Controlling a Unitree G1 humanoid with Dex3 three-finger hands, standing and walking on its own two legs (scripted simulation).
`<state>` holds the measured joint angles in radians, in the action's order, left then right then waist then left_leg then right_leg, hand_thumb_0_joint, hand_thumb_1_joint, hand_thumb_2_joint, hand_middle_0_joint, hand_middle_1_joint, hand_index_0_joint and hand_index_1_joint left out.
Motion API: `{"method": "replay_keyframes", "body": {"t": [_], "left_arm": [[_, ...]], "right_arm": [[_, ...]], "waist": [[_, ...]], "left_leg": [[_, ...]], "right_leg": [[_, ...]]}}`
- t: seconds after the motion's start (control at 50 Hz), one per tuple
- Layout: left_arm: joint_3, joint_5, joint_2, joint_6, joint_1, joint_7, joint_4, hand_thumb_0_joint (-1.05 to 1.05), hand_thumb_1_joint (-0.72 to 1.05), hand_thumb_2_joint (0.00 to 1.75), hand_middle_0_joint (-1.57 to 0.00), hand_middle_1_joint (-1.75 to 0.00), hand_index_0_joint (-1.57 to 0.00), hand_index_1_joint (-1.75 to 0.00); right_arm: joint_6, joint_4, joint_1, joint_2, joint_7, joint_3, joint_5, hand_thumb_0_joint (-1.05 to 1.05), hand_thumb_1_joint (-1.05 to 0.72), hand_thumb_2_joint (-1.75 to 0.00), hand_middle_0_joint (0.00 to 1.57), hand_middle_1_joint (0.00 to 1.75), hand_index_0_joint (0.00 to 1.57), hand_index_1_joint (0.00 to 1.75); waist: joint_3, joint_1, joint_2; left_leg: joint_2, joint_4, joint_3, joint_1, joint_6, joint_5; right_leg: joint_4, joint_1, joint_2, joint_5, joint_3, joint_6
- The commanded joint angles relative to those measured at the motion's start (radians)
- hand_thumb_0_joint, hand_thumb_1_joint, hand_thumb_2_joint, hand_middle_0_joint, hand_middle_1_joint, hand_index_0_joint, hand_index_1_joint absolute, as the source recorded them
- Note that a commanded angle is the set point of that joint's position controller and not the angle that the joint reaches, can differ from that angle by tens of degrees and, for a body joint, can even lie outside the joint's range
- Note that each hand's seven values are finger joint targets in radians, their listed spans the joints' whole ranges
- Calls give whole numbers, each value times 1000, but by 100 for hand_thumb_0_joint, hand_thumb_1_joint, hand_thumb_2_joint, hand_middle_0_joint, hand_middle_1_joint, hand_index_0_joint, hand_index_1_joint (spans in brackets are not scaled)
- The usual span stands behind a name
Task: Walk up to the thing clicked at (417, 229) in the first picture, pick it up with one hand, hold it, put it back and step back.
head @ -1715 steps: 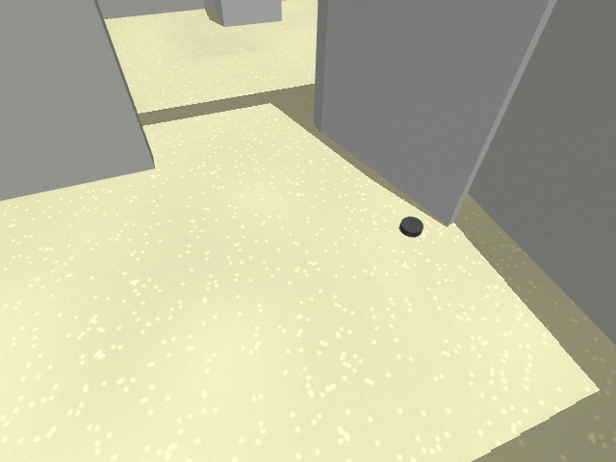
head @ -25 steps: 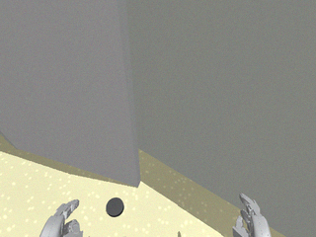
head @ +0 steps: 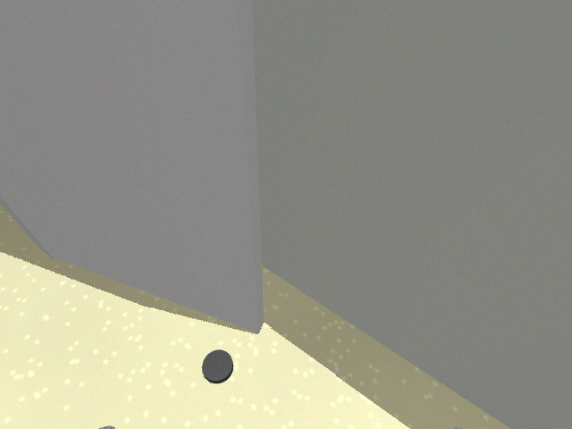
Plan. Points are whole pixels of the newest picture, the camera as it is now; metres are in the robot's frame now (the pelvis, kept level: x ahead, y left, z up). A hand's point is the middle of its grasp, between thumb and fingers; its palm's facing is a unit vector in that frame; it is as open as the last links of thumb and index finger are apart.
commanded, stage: stand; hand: left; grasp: from above
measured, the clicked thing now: (218, 366) +0.43 +0.22 -0.73
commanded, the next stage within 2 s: none
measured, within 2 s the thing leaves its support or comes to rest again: neither
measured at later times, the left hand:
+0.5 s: hand out of the picture +0.04 +0.24 -0.13, palm faces +0.02 -0.94 -0.34, open 7.4 cm
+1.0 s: hand out of the picture +0.03 +0.22 -0.13, palm faces +0.00 -0.95 -0.32, open 7.4 cm
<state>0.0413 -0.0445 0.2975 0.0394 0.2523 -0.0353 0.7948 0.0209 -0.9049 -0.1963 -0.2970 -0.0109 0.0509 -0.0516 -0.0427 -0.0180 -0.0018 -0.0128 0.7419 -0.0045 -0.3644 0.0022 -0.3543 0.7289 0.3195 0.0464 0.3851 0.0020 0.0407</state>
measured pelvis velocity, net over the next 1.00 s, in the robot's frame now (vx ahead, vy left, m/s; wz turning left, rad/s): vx -0.01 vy -0.01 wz -0.01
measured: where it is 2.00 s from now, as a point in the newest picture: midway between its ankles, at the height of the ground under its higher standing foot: outside the picture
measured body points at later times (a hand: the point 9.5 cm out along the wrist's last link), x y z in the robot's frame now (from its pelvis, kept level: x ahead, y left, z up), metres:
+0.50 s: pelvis -0.01 +0.00 +0.03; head -0.02 -0.01 +0.48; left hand +0.04 +0.29 -0.11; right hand +0.06 -0.28 -0.11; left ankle +0.03 +0.12 -0.71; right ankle +0.00 -0.15 -0.71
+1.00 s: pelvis -0.01 -0.01 +0.03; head -0.02 -0.02 +0.48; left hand +0.03 +0.27 -0.11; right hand +0.04 -0.29 -0.12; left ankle +0.03 +0.12 -0.71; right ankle +0.00 -0.15 -0.71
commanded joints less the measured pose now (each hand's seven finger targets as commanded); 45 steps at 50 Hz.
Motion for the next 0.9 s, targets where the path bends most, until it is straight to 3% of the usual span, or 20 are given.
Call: {"method": "replay_keyframes", "body": {"t": [0.0, 0.06, 0.1, 0.2, 0.32, 0.38, 0.42, 0.46, 0.62, 0.74, 0.88], "left_arm": [[46, 6, 140, -51, -50, -6, -15, 0, 90, 90, -20, -30, -20, -30], [45, 8, 149, -53, -42, -7, 51, 0, 90, 90, -20, -30, -20, -30], [44, 8, 163, -56, -59, -9, 86, 0, 90, 90, -20, -30, -20, -30], [36, 14, 161, -52, -70, -9, 155, 0, 90, 90, -20, -30, -20, -30], [30, 13, 169, -56, -79, -7, 217, 0, 90, 90, -20, -30, -20, -30], [30, 15, 178, -52, -79, -4, 235, 0, 90, 90, -20, -30, -20, -30], [29, 13, 177, -54, -84, -3, 244, 0, 90, 90, -20, -30, -20, -30], [31, 15, 183, -52, -107, -2, 250, 0, 90, 90, -20, -30, -20, -30], [26, 17, 195, -58, -119, 3, 272, 0, 90, 90, -20, -30, -20, -30], [23, 22, 197, -56, -122, 6, 289, 0, 90, 90, -20, -30, -20, -30], [20, 23, 186, -54, -115, 11, 300, 0, 90, 90, -20, -30, -20, -30]], "right_arm": [[22, 53, 55, -162, -18, 36, 5, 0, -90, -90, 20, 30, 20, 30], [17, 15, 68, -171, -20, 35, 10, 0, -90, -90, 20, 30, 20, 30], [11, -9, 60, -164, -23, 33, 14, 0, -90, -90, 20, 30, 20, 30], [7, -63, 62, -174, -24, 28, 20, 0, -90, -90, 20, 30, 20, 30], [5, -105, 69, -172, -21, 23, 25, 0, -90, -90, 20, 30, 20, 30], [2, -122, 74, -183, -20, 23, 23, 0, -90, -90, 20, 30, 20, 30], [3, -122, 93, -186, -18, 23, 26, 0, -90, -90, 20, 30, 20, 30], [0, -134, 81, -183, -18, 20, 24, 0, -90, -90, 20, 30, 20, 30], [2, -155, 100, -191, -12, 15, 27, 0, -90, -90, 20, 30, 20, 30], [-4, -174, 83, -182, -9, 6, 30, 0, -90, -90, 20, 30, 20, 30], [0, -175, 90, -193, -9, -1, 31, 0, -90, -90, 20, 30, 20, 30]], "waist": [[64, 0, 33], [46, -6, 37], [44, 7, -11], [11, 7, 22], [-4, 7, -1], [-27, 3, 21], [-10, 3, 14], [-31, 8, 17], [-12, 8, 2], [-28, 14, 1], [-9, 11, 20]], "left_leg": [[-72, -245, 124, 108, 55, 145], [-76, -286, 129, 120, 47, 142], [-64, -279, 101, 153, 39, 189], [-80, -375, 116, 181, 33, 142], [-81, -410, 107, 208, 23, 167], [-84, -452, 118, 186, 19, 82], [-84, -449, 116, 204, 21, 116], [-89, -465, 118, 178, 18, 69], [-88, -457, 103, 216, 16, 123], [-88, -467, 101, 202, 18, 86], [-97, -478, 104, 207, 17, 110]], "right_leg": [[-183, -28, 27, -180, 47, -62], [-241, -79, 38, -198, 51, -63], [-285, -93, 54, -241, 70, -64], [-333, -130, 48, -204, 58, -55], [-386, -160, 59, -206, 64, -50], [-397, -160, 50, -176, 56, -44], [-406, -170, 57, -196, 58, -46], [-410, -167, 55, -165, 60, -45], [-445, -166, 68, -171, 72, -47], [-455, -167, 64, -134, 76, -48], [-444, -180, 63, -194, 73, -51]]}}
